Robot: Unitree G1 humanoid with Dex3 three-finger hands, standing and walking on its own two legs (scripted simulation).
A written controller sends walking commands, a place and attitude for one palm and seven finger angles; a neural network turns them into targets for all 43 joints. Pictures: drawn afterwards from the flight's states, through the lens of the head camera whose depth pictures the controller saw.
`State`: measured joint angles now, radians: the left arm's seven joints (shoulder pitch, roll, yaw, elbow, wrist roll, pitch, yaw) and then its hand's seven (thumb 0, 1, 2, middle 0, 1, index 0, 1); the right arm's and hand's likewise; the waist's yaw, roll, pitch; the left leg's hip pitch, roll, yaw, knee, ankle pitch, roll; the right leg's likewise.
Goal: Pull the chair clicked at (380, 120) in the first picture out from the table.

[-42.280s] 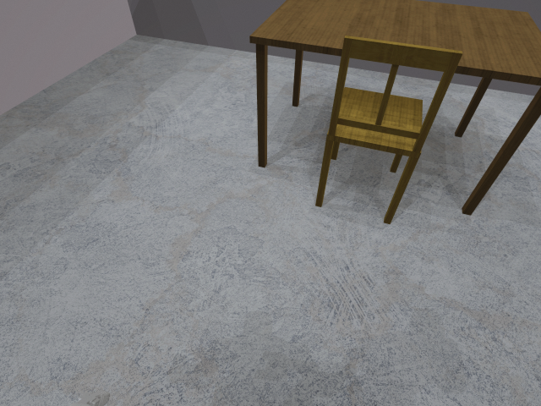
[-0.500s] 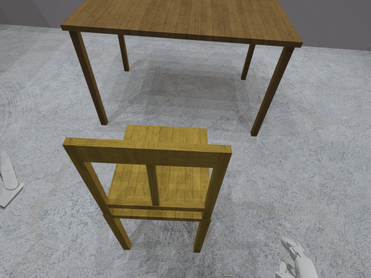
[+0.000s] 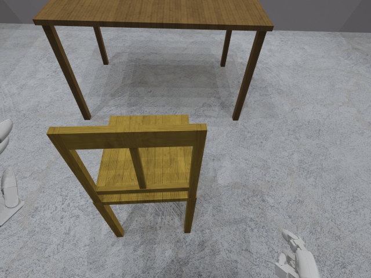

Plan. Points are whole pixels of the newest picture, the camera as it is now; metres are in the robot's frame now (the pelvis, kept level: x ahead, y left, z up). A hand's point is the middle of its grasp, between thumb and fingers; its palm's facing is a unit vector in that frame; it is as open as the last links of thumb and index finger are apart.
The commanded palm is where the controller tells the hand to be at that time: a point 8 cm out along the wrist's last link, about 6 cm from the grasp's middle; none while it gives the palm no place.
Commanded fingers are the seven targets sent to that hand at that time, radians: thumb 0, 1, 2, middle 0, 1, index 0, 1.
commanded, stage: stop stepping back and stand still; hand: left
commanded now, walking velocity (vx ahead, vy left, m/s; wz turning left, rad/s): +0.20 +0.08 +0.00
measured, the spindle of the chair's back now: (138, 168) +0.43 +0.15 -0.12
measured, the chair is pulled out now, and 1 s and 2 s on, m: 0.63 0.63 0.63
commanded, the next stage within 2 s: let the arm hang, fingers relaxed in 0.60 s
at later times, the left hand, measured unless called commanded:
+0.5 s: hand out of the picture +0.14 +0.27 +0.16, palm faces +0.48 -0.77 -0.42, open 7.4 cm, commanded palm +0.08 +0.30 +0.18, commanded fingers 0.00 0.90 0.90 -0.20 -0.30 -0.20 -0.30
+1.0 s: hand out of the picture +0.04 +0.16 -0.16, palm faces +0.13 -0.98 -0.12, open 7.1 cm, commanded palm none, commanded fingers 0.00 0.90 0.90 -0.20 -0.30 -0.20 -0.30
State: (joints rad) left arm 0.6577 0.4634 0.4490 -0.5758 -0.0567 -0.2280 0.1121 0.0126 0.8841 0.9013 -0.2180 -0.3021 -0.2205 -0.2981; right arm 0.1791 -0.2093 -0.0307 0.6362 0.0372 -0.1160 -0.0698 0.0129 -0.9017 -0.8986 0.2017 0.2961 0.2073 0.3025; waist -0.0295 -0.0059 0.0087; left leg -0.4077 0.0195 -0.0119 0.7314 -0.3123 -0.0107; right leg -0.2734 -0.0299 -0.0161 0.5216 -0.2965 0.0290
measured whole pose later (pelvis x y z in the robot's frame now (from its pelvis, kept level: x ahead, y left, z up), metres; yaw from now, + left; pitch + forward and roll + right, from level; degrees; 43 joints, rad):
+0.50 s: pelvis -0.05 +0.00 +0.01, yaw +2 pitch -2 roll -2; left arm 0.52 0.39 0.39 -0.41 -0.04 -0.15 0.15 0.02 0.89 0.90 -0.21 -0.30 -0.21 -0.30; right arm 0.26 -0.19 0.03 0.65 0.02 -0.15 -0.08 0.01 -0.90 -0.90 0.20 0.30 0.21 0.30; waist 0.00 0.02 -0.03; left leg -0.28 0.03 -0.03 0.53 -0.23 0.00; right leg -0.20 -0.01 -0.04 0.42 -0.18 0.02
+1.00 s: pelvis -0.04 -0.01 +0.00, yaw +4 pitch -1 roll +0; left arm 0.29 0.14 0.03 0.75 0.00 0.05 0.03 -0.02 0.97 0.90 -0.21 -0.30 -0.21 -0.29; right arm 0.26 -0.17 0.02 0.91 -0.02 0.00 0.00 0.01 -0.91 -0.90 0.20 0.30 0.20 0.30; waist -0.01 -0.05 0.05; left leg -0.29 -0.01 -0.06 0.54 -0.24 -0.01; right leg -0.24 -0.05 -0.06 0.54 -0.27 0.03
